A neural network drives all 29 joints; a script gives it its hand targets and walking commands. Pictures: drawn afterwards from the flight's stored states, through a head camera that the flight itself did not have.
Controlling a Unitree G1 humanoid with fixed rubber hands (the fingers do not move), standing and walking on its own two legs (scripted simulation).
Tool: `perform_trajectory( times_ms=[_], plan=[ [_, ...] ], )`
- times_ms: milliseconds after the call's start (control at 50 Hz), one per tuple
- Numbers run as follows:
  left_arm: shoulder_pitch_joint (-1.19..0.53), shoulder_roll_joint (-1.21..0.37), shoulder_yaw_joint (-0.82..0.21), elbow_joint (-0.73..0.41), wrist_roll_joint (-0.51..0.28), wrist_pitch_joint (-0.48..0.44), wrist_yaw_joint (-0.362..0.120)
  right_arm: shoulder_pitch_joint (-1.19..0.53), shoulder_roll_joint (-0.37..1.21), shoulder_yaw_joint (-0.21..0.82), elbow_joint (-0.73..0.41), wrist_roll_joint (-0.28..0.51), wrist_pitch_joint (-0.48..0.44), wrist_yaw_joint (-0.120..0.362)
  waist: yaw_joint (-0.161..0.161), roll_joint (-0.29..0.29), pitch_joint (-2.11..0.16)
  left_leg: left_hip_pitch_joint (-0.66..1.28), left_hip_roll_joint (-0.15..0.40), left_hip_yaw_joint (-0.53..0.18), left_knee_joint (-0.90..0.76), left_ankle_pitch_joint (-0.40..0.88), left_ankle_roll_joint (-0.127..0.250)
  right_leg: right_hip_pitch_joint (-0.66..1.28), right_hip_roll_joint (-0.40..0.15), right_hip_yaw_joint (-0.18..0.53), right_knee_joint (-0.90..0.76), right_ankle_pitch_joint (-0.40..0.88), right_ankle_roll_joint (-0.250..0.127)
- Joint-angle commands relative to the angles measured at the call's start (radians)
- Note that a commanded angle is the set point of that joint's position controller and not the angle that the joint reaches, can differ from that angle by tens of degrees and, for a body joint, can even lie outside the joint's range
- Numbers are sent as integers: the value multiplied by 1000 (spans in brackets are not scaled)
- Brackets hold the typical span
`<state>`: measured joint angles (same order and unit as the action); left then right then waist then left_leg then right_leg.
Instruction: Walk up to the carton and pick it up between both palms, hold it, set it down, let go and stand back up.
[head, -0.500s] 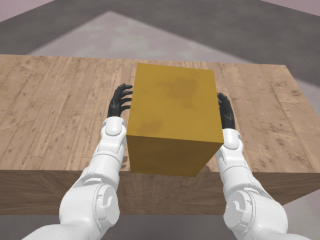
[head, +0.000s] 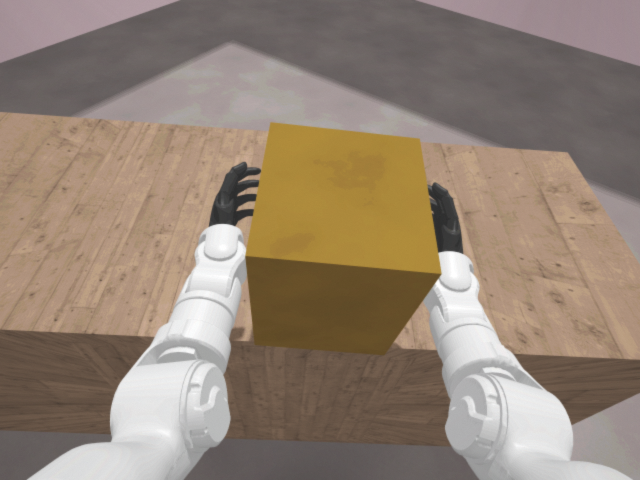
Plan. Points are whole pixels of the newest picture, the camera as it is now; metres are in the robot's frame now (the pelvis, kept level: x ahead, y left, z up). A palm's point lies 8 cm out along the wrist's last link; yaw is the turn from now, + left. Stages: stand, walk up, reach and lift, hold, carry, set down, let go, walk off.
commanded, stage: reach and lift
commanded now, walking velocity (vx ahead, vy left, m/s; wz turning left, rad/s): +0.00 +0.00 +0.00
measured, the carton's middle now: (332, 248) +0.41 +0.00 +0.04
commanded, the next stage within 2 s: none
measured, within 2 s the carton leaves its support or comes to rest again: neither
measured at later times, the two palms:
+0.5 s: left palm (211, 191) +0.39 +0.15 +0.16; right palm (461, 213) +0.38 -0.14 +0.16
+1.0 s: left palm (188, 186) +0.37 +0.17 +0.18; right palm (450, 210) +0.37 -0.12 +0.17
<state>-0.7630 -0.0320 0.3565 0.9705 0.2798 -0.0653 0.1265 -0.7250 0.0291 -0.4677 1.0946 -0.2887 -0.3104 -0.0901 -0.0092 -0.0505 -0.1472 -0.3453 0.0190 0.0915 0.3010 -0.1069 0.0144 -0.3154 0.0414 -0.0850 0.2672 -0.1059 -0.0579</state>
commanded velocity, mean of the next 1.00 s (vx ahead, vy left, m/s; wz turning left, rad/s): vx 0.00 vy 0.00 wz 0.00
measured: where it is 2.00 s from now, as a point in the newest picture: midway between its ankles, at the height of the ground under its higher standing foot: outside the picture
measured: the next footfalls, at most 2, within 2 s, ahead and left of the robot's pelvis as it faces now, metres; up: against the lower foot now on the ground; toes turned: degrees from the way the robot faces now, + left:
none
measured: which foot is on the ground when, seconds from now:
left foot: down 0.00-1.00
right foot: down 0.00-1.00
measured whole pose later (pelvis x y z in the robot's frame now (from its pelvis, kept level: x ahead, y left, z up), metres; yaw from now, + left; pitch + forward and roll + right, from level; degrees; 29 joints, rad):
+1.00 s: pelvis -0.02 +0.02 +0.00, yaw +2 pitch -6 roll -1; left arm -0.76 -0.02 0.31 0.48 0.28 0.57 0.10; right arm -0.80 -0.03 -0.15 0.84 0.09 0.18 -0.13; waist -0.09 -0.06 0.00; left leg -0.10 0.00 0.06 0.35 -0.15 0.04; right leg -0.04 0.02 -0.11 0.28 -0.13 -0.03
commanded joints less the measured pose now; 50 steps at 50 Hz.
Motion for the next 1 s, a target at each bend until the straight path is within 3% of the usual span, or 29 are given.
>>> perform_trajectory(
  times_ms=[0, 140, 300, 460, 640, 740, 780, 800, 840, 980],
  plan=[
    [-682, -603, -396, -207, -37, -33, -120, -746, 487, 395, -203, 45, -60, 131, -34, 66, -653, 353, 5, -24, 67, 322, -57, 331, -23, 7, 57, 490, 62],
    [-649, -608, -435, -332, -79, 110, -151, -753, 521, 519, -311, 206, 79, 93, -52, 35, -472, 322, -20, -56, 35, 265, -38, 448, -28, 35, 50, 516, 96],
    [-680, -635, -503, -515, -131, 275, -165, -839, 536, 627, -513, 350, 211, 63, -62, 64, -442, 382, -32, -86, 45, 251, -36, 436, -25, 38, 45, 456, 107],
    [-660, -579, -427, -515, -103, 414, -206, -834, 489, 552, -500, 350, 313, 62, -65, 61, -269, 395, -32, -77, -11, 77, -17, 351, -29, 19, 2, 197, 107],
    [-740, -609, -478, -580, -143, 472, -184, -925, 460, 517, -543, 351, 337, 82, -92, 90, -357, 526, -10, -91, 33, 151, -39, 236, -1, -15, -10, 109, 85],
    [-746, -607, -482, -579, -155, 515, -173, -957, 454, 523, -541, 366, 368, 81, -92, 78, -343, 518, -4, -99, 28, 112, -31, 218, 2, -13, -15, 54, 84],
    [-751, -604, -480, -579, -158, 532, -172, -973, 459, 531, -543, 378, 382, 80, -89, 73, -339, 507, -5, -100, 26, 100, -26, 224, 2, -10, -15, 47, 86],
    [-711, -582, -427, -545, -118, 551, -178, -899, 474, 506, -495, 345, 398, 67, -95, 45, -219, 478, 3, -101, 3, 99, -12, 256, -11, -3, -26, 63, 79],
    [-715, -572, -415, -576, -112, 567, -195, -921, 471, 514, -526, 360, 407, 61, -87, 51, -260, 478, -6, -98, 8, 124, -15, 304, -11, 0, -15, 107, 82],
    [-757, -606, -519, -730, -146, 594, -179, -970, 503, 633, -671, 463, 423, 46, -90, 117, -418, 563, -18, -111, 83, 304, -42, 321, 4, 3, 5, 211, 84]
  ],
)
